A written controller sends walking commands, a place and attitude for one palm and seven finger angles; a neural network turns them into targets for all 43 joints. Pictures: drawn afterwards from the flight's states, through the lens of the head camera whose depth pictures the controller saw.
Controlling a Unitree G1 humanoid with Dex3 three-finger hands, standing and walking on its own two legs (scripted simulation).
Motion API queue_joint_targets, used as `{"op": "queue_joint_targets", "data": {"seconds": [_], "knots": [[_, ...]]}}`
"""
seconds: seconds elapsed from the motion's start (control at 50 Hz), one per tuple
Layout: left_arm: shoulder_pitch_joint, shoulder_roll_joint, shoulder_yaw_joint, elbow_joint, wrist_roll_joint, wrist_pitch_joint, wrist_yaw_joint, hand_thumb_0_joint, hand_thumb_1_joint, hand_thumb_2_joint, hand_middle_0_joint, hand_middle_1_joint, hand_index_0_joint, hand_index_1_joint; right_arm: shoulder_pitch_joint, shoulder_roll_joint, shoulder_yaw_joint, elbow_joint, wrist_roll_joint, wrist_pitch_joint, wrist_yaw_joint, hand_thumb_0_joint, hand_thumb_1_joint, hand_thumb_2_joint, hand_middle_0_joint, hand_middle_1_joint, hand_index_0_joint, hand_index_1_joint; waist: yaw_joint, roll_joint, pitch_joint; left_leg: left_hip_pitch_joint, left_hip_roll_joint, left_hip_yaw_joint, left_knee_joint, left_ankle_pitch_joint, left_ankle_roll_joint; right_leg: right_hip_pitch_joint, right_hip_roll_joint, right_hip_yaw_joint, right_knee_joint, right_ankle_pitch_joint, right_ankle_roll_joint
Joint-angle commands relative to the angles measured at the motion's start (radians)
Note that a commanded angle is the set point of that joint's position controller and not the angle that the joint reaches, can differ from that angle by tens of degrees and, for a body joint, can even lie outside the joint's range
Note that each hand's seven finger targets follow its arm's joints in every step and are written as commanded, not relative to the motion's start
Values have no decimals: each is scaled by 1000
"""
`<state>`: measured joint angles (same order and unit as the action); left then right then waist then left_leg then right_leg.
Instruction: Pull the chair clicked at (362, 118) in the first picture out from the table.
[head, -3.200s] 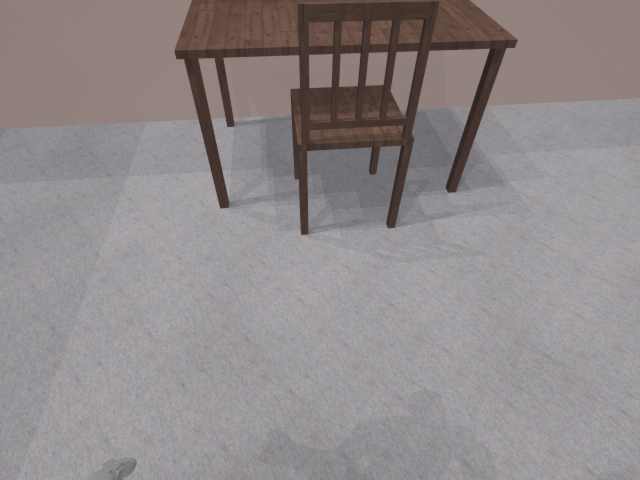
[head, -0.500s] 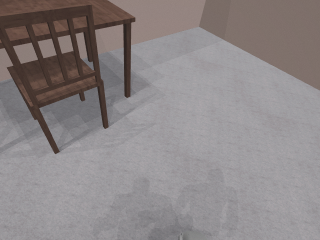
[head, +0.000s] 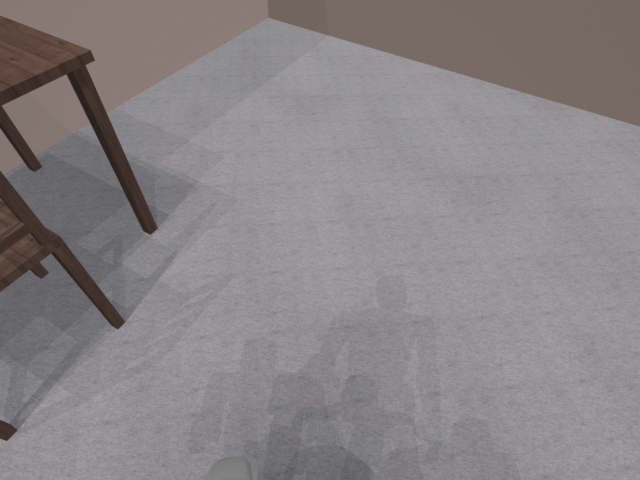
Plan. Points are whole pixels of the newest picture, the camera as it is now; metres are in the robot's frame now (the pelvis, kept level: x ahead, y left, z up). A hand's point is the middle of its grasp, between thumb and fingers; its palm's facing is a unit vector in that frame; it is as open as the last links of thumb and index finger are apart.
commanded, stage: walk to a spot facing it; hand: left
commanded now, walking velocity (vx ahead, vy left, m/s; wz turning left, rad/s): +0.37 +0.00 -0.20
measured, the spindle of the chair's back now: out of the picture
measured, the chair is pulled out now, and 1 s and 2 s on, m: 0.00 0.00 0.00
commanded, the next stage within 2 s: turn to face it in 0.74 s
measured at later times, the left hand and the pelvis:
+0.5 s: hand (155, 447) +0.19 +0.25 -0.18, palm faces -0.07 -0.99 -0.14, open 7.4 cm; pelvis +0.22 +0.07 +0.00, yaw -11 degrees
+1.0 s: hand (280, 244) +0.56 +0.09 -0.15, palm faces -0.41 -0.88 -0.25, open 7.4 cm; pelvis +0.37 -0.03 -0.01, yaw -23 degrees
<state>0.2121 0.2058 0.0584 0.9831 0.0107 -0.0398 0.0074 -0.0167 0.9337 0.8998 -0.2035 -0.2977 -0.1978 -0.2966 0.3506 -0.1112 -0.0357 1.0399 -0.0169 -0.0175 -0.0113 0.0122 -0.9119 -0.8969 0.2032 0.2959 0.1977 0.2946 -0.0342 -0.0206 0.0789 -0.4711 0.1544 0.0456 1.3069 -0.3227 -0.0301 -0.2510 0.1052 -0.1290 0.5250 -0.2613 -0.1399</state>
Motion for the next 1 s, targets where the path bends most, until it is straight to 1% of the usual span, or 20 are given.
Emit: {"op": "queue_joint_targets", "data": {"seconds": [0.0,0.1,0.22,0.26,0.3,0.32,0.34,0.36,0.42,0.5,0.6,0.74,0.8,0.82,0.84,0.86,0.88,0.9,0.92,0.98], "knots": [[93,94,15,-15,8,-39,0,0,900,900,-200,-300,-200,-300,75,-86,-22,-46,-11,-1,2,0,-900,-900,200,300,200,300,-14,-1,-30,-63,21,-8,-120,80,-17,-55,-284,266,-293,304,-39],[194,72,7,28,6,-49,0,0,900,900,-200,-300,-200,-300,-108,-104,-21,-101,-15,-15,21,0,-900,-900,200,300,200,300,39,-109,-29,-205,13,11,-274,159,-32,120,-256,262,-253,424,-27],[285,89,3,57,11,-44,14,0,900,900,-200,-300,-200,-300,-319,-101,-7,-162,-10,-34,38,0,-900,-900,200,300,200,300,102,-82,-13,-146,-49,72,-577,117,-12,265,-277,295,-195,618,-23],[275,106,5,61,9,-42,16,0,900,900,-200,-300,-200,-300,-305,-115,-10,-160,-7,-41,34,0,-900,-900,200,300,200,300,84,-100,-27,-32,-85,93,-668,98,6,262,-284,294,-141,710,-15],[230,121,10,57,3,-42,15,0,900,900,-200,-300,-200,-300,-107,-156,-27,-97,-11,-51,16,0,-900,-900,200,300,200,300,-17,-70,-111,277,-123,109,-798,188,28,163,-247,260,65,767,23],[220,97,12,45,-6,-42,12,0,900,900,-200,-300,-200,-300,47,-222,-44,-55,-17,-56,4,0,-900,-900,200,300,200,300,-79,9,-205,554,-19,5,-822,274,62,-1,-199,233,261,582,60],[264,41,6,33,-18,-40,0,0,900,900,-200,-300,-200,-300,164,-334,-72,-27,-29,-60,-2,0,-900,-900,200,300,200,300,-93,259,-318,797,295,-349,-855,372,181,-268,-72,111,600,-34,105],[236,58,5,19,-7,-44,2,0,900,900,-200,-300,-200,-300,177,-331,-63,-26,-13,-50,-2,0,-900,-900,200,300,200,300,-85,244,-297,723,383,-459,-981,302,234,-326,-77,150,784,-301,100],[126,37,21,8,15,-7,-20,0,900,900,-200,-300,-200,-300,-53,-182,-31,-78,-7,-55,-6,0,-900,-900,200,300,200,300,-3,124,23,302,287,-252,-1119,-54,167,-374,-203,159,810,-118,118],[181,-20,29,8,23,42,-35,0,900,900,-200,-300,-200,-300,-81,-145,-27,-74,-5,-70,-12,0,-900,-900,200,300,200,300,66,149,14,181,199,2,-1137,7,122,-315,-227,125,733,4,141],[72,-16,42,-52,24,58,-50,0,900,900,-200,-300,-200,-300,-31,-161,-45,-72,-3,-73,-13,0,-900,-900,200,300,200,300,51,131,28,307,199,117,-1145,136,141,-452,-258,94,590,124,179],[-112,-3,31,-125,19,47,-56,0,900,900,-200,-300,-200,-300,38,-211,-60,-51,-14,-51,-4,0,-900,-900,200,300,200,300,-7,156,51,440,225,234,-1032,360,123,-371,-220,4,211,85,163],[-33,28,35,-117,20,31,-52,0,900,900,-200,-300,-200,-300,24,-246,-70,-63,-14,-40,-3,0,-900,-900,200,300,200,300,40,149,-28,490,226,288,-809,690,97,-208,-140,-52,114,34,126],[73,55,39,-79,24,18,-46,0,900,900,-200,-300,-200,-300,18,-252,-67,-67,-9,-38,-1,0,-900,-900,200,300,200,300,87,120,-104,447,196,300,-634,753,70,-21,-106,-73,42,85,112],[194,130,53,-38,30,-2,-34,0,900,900,-200,-300,-200,-300,41,-223,-53,-67,1,-36,8,0,-900,-900,200,300,200,300,141,-11,-205,258,141,296,-401,557,27,262,-187,20,-12,274,88],[285,252,78,-17,26,-17,-17,0,900,900,-200,-300,-200,-300,86,-130,-32,-88,14,-38,10,0,-900,-900,200,300,200,300,153,-277,-363,-40,-42,246,-88,-233,-25,521,-509,452,-25,673,-33],[293,265,73,-15,-1,-10,-1,0,900,900,-200,-300,-200,-300,30,-146,-28,-105,25,-24,-3,0,-900,-900,200,300,200,300,152,-212,-410,-30,-50,63,28,-320,-7,458,-568,484,-84,851,-96],[206,231,57,-21,0,-6,7,0,900,900,-200,-300,-200,-300,42,-126,-24,-86,21,-16,-9,0,-900,-900,200,300,200,300,106,-82,-313,-37,-20,15,44,-250,-3,370,-551,350,-97,822,-104],[131,202,45,-36,2,-10,9,0,900,900,-200,-300,-200,-300,60,-107,-16,-68,15,-12,-7,0,-900,-900,200,300,200,300,85,-150,-297,-46,-13,-9,46,-206,-10,305,-533,359,-116,714,-79],[-40,110,11,-59,8,-8,21,0,900,900,-200,-300,-200,-300,93,-109,-15,-19,2,19,-9,0,-900,-900,200,300,200,300,4,-73,-161,53,10,-45,-83,-92,-11,19,-463,152,-198,480,2]]}}
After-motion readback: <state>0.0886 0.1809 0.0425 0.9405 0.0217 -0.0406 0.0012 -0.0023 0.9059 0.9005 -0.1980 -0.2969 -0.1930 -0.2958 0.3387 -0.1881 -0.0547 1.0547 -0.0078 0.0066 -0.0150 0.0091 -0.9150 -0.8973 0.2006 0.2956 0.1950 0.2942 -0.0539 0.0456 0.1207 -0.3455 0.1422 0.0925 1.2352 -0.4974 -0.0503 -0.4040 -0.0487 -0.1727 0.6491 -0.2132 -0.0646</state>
